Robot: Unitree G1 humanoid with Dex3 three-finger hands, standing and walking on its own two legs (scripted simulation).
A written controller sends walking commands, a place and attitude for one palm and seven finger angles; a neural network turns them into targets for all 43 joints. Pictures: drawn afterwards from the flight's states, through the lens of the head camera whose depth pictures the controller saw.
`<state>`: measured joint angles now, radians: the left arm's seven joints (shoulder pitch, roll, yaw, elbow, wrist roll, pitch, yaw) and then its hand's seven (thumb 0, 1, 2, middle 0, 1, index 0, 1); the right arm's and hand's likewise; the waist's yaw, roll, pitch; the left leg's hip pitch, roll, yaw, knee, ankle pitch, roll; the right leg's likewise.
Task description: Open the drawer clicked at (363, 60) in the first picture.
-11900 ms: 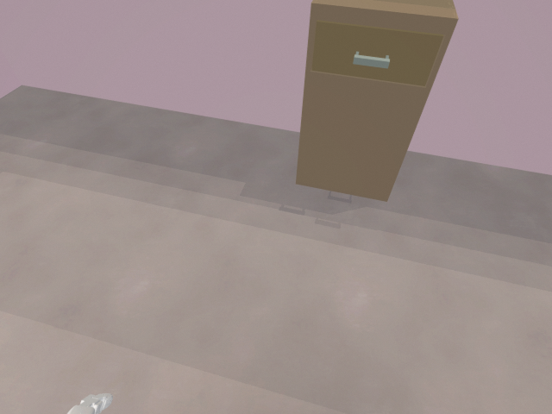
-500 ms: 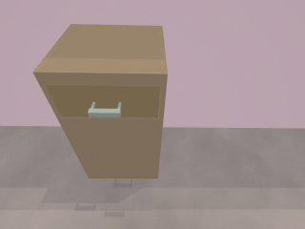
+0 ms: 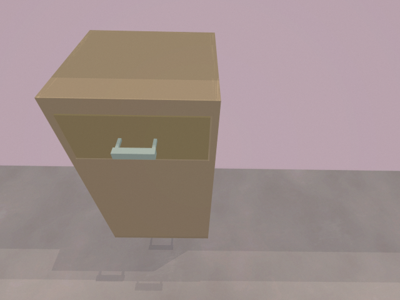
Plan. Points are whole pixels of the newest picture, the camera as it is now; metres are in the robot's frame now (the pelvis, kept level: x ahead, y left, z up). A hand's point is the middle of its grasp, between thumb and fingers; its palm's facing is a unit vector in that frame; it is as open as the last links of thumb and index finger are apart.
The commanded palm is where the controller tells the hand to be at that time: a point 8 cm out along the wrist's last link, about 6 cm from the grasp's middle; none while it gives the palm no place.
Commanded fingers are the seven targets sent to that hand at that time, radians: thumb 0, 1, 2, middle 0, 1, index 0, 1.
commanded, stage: come to a stop and stand still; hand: left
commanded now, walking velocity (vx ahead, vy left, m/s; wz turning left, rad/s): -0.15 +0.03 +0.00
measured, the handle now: (135, 147) +0.52 +0.23 -0.04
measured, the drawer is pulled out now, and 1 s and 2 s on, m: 0.00 0.00 0.00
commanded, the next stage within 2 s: none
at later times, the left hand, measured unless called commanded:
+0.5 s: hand out of the picture +0.01 +0.20 -0.18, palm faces +0.01 -0.97 -0.24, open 7.4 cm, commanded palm none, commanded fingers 0.00 0.90 0.90 -0.20 -0.30 -0.20 -0.30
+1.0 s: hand out of the picture -0.22 +0.23 -0.18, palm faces +0.15 -0.96 -0.22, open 7.4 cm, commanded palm none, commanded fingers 0.00 0.90 0.90 -0.20 -0.30 -0.20 -0.30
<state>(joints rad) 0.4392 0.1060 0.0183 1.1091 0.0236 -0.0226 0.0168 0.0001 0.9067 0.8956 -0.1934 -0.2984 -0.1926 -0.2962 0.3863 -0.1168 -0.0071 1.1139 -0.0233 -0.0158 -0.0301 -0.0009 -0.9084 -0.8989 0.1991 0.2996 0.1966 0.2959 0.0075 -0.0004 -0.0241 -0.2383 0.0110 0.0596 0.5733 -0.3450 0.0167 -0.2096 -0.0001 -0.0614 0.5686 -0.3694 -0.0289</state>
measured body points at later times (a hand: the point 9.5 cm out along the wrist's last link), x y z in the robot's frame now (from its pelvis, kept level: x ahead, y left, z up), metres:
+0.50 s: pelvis -0.03 +0.01 +0.00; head +0.00 +0.02 +0.45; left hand +0.01 +0.25 -0.16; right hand +0.03 -0.23 -0.15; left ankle -0.01 +0.11 -0.72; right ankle -0.04 -0.10 -0.73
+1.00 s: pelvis -0.15 +0.05 +0.00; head -0.18 +0.05 +0.44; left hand -0.22 +0.28 -0.16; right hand -0.08 -0.19 -0.15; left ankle -0.01 +0.12 -0.72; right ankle -0.05 -0.09 -0.72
